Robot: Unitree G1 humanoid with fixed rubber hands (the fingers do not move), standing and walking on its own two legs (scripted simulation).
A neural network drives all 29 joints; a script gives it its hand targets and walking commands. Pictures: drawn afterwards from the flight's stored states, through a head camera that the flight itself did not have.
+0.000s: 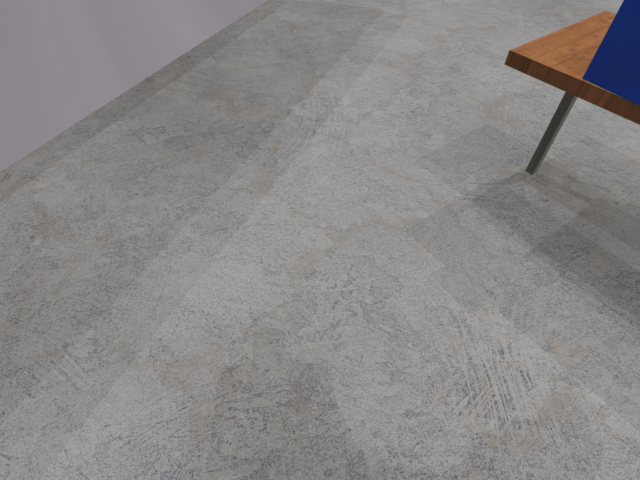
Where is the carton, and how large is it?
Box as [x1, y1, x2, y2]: [582, 0, 639, 105]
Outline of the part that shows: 624,0 582,78 639,105 639,0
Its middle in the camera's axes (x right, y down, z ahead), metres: +0.89 -0.50 +0.99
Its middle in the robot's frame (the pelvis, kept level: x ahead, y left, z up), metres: +1.06 -0.92 +0.07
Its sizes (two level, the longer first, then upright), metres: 0.210 0.200 0.250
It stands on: a table, 0.71 m high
